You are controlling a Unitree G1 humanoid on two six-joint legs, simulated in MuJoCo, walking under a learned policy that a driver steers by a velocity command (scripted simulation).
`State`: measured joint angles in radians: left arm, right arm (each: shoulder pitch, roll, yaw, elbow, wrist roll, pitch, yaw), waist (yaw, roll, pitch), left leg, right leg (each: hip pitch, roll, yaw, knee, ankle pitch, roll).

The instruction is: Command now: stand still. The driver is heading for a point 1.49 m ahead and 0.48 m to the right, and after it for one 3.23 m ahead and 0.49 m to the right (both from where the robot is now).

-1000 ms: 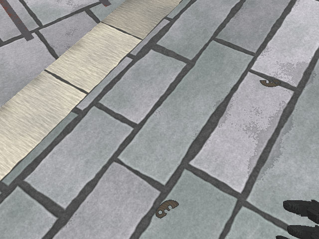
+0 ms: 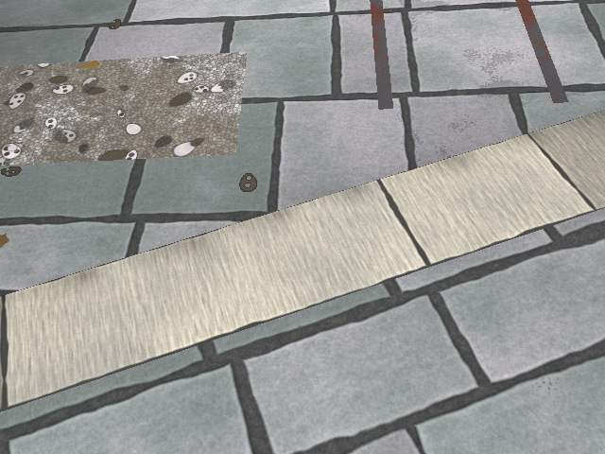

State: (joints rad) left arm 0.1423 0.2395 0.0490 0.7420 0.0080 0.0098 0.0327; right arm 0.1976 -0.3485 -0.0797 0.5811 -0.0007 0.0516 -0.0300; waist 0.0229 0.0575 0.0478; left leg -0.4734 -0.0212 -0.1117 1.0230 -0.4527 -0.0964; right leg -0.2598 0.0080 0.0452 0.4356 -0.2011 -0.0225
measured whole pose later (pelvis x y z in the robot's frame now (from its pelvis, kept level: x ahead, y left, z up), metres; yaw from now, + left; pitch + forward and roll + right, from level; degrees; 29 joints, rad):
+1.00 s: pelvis +0.21 -0.12 -0.02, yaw -31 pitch +3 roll +0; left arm 0.43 0.32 0.05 0.77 0.05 -0.07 0.00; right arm 0.15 -0.32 -0.06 0.69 -0.03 0.00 0.08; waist 0.04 -0.01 -0.04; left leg -0.60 0.02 0.06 0.65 -0.14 0.07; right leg 0.20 0.03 0.05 0.13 -0.38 -0.03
